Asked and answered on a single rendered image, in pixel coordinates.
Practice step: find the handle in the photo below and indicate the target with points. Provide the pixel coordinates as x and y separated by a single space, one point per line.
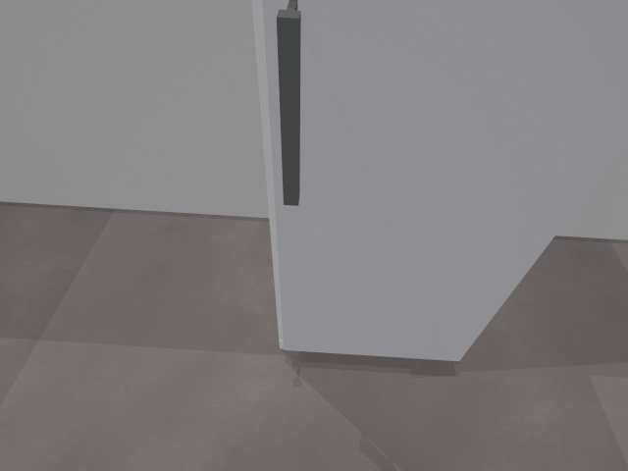
288 34

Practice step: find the fridge door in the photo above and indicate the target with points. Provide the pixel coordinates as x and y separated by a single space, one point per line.
443 145

